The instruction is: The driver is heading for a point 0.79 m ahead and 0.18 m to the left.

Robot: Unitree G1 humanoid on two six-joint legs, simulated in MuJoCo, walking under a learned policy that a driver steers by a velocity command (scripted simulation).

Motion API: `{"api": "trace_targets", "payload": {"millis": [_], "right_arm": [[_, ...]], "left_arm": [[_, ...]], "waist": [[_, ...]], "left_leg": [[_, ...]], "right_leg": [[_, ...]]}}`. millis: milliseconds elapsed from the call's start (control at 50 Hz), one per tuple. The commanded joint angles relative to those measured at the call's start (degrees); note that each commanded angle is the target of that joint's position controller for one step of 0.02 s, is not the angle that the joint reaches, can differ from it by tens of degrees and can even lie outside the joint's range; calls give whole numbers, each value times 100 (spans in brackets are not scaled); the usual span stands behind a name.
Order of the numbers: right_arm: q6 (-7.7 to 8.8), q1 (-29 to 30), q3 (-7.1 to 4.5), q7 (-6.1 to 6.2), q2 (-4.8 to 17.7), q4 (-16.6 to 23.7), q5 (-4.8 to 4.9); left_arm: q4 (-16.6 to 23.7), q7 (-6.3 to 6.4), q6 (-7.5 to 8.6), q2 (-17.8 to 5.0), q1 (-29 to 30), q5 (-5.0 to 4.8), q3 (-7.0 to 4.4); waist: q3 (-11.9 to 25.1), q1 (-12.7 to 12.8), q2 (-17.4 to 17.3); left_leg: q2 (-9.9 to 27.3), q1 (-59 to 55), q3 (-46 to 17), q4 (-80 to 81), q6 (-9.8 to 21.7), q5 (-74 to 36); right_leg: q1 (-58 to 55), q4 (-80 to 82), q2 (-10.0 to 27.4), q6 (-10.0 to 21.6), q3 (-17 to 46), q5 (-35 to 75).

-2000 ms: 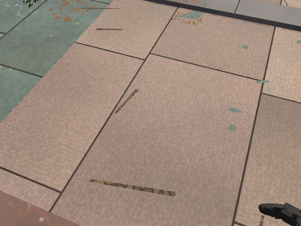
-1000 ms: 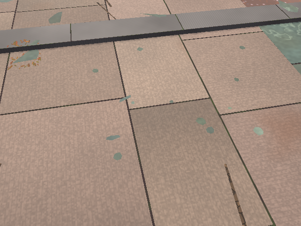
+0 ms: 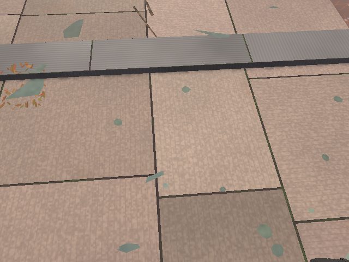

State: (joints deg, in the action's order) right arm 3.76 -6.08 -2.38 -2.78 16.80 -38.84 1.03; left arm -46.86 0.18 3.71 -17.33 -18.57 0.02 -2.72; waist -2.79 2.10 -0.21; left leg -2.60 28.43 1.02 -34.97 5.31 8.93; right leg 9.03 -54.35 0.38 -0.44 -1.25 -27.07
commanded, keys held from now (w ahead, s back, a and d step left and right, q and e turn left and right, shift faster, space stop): w+q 0.92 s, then w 0.06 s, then w+e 0.02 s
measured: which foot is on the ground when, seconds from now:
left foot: down 0.00-0.42, up 0.44-0.92, down 0.94-1.00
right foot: up 0.00-0.40, down 0.42-0.94, up 0.96-1.00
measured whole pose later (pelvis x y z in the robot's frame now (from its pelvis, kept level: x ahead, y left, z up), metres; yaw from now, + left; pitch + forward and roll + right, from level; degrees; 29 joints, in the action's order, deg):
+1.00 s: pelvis +0.52 +0.12 +0.00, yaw +35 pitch +1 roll -1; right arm 1.5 -6.0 -3.6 -2.1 17.2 -33.2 1.1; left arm -47.8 -0.2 4.0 -18.2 -17.2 -1.2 -3.4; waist -4.4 2.8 -0.1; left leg -2.3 28.0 2.1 -37.0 5.5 10.3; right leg 10.2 -59.7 3.6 -1.1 -3.4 -29.2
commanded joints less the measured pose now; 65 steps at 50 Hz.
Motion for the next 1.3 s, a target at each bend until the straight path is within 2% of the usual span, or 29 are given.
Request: {"api": "trace_targets", "payload": {"millis": [20,40,60,120,220,300,360,400,420,440,460,480,500,520,560,640,760,840,880,920,940,960,980,1000,1040,1060,1160,1220,1300], "right_arm": [[15,-1400,-338,97,1001,108,-16],[7,-1079,-300,107,881,174,-30],[11,-864,-247,123,738,256,-81],[24,-752,-268,183,764,310,-76],[-25,-1132,-340,339,961,123,7],[-101,-1514,-360,384,993,-37,61],[-159,-1503,-370,413,954,-56,50],[-189,-1371,-328,397,795,-2,23],[-172,-1342,-211,366,489,93,-36],[-124,-2034,-89,365,117,229,64],[-94,-2152,-112,373,457,241,110],[-117,-1696,-238,371,901,204,122],[-152,-1290,-263,375,941,274,66],[-160,-1054,-274,359,867,353,10],[-216,-1066,-276,303,658,385,48],[-287,-785,-206,269,359,558,21],[-178,110,-119,78,195,767,23],[-183,568,-140,-48,261,1019,46],[-217,359,-238,-63,449,1050,7],[-272,-977,-499,0,880,742,7],[-330,-1942,-666,118,1250,504,28],[-267,-1665,-694,163,1850,574,58],[-182,-1886,-540,139,1297,694,25],[-108,-1703,-441,115,1012,559,-45],[-41,-976,-323,119,697,549,-74],[-4,-780,-255,124,536,569,-143],[116,-623,-266,206,704,246,-155],[28,-679,-239,300,683,84,-146],[-75,-970,-236,335,748,-236,-125]], "left_arm": [[826,-97,436,-793,430,-184,-85],[855,-58,454,-749,592,-68,-92],[858,-23,410,-780,576,33,-137],[871,-6,240,-578,396,106,-117],[1147,-6,225,-278,1457,92,-4],[1300,-107,308,-392,2044,-26,-33],[1289,-149,372,-611,1928,-47,-135],[1107,-106,417,-775,1191,-25,-255],[1033,-58,438,-1010,441,70,-339],[894,-30,367,-1498,-247,154,-476],[823,-81,313,-1186,-342,0,-424],[896,-65,283,-769,-54,-27,-310],[930,-49,237,-621,218,12,-257],[882,-48,216,-498,426,32,-211],[806,-37,239,-380,600,68,-171],[585,-42,311,-591,553,25,-263],[333,-4,211,-851,389,-18,-312],[149,0,86,-1061,131,-132,-375],[142,34,14,-1239,154,-184,-430],[178,83,-59,-1277,251,-223,-433],[239,98,-30,-1008,114,-89,-312],[562,-3,104,-161,-469,128,-23],[515,-88,289,-703,14,-71,-103],[632,-127,352,-936,482,-306,-175],[558,-67,353,-807,638,-151,-141],[475,-73,277,-811,457,-127,-161],[406,-2,38,-438,417,43,-99],[495,-68,89,-216,941,50,-5],[585,-185,129,-308,1307,14,-22]], "waist": [[1263,-743,-385],[807,-535,-18],[621,-335,-70],[527,-100,-292],[272,-437,-368],[241,-643,-465],[263,-487,-625],[555,-76,-674],[1269,276,-337],[2161,172,1144],[2123,158,1702],[1288,266,997],[786,232,579],[391,136,454],[184,-66,702],[79,-100,524],[-63,203,335],[-204,251,350],[46,5,522],[799,-799,454],[1334,-1200,-79],[1859,-404,-1619],[2546,-898,-928],[1657,-926,-647],[813,-491,-149],[703,-291,-248],[369,-21,-206],[375,-240,-305],[467,-421,-389]], "left_leg": [[1795,-4050,-3404,1748,1293,538],[1579,-3210,-2859,1834,1166,-87],[1390,-2611,-2490,1969,1091,-658],[1163,-1809,-2057,2218,1190,-1464],[701,-1303,-1503,2180,813,-1134],[854,-1580,-1965,1904,669,-515],[1060,-2086,-2490,1412,540,-474],[815,-2003,-2460,732,336,-854],[507,-1509,-2115,-540,147,-535],[-336,410,-1247,-2480,-297,1322],[-80,1408,-1152,-3499,-391,2507],[207,1701,-1200,-3885,-437,2020],[403,1617,-968,-3889,-476,1584],[557,1517,-911,-3641,-505,1279],[801,1106,-808,-3321,-512,957],[919,1296,-685,-2687,-618,463],[815,1003,-241,-857,-526,-1033],[671,903,44,-223,-276,-626],[337,325,348,-113,-39,-23],[-122,-1576,530,303,327,-131],[376,-3432,-421,387,627,-208],[1955,-5114,-3743,931,1657,743],[2283,-5235,-4755,1684,1793,1435],[2151,-4621,-3774,1766,1474,964],[1726,-3032,-2396,1812,1088,-441],[1568,-2539,-1996,1969,1018,-955],[1265,-1653,-730,2204,938,-3755],[886,-1656,-181,2139,628,-3621],[1172,-2246,-433,1890,571,-3146]], "right_leg": [[3653,-2074,196,123,711,299],[3445,-1537,385,103,637,612],[3046,-1159,534,60,646,844],[2597,-625,530,-198,528,1112],[2268,1453,205,-403,424,2838],[1891,2362,-36,-334,545,3217],[1660,2671,-39,-122,692,2609],[574,3024,-12,159,543,2435],[-786,2868,682,499,1109,2263],[-2929,3058,1998,1377,3319,1237],[-3021,3570,2448,1574,4722,-55],[-2310,3723,2221,1325,4012,-368],[-1623,3771,1971,1128,3168,226],[-1014,3922,1724,1073,2558,908],[-376,4214,1411,979,1730,1596],[-276,4540,1451,1172,890,2555],[-596,4543,1307,959,-251,3208],[-1210,4279,1532,817,-556,3843],[-1438,3591,1549,700,-783,5665],[-993,1727,1341,478,-1069,6609],[433,68,1138,269,-1034,4927],[2924,-1930,-12,-42,-595,-519],[3380,-2503,-5,14,604,-633],[3749,-2434,268,103,553,-95],[3243,-1583,743,118,460,698],[2839,-1410,872,96,516,915],[2386,-323,693,-283,268,1643],[2005,1169,473,-257,104,2908],[1789,2083,271,-114,218,3364]]}}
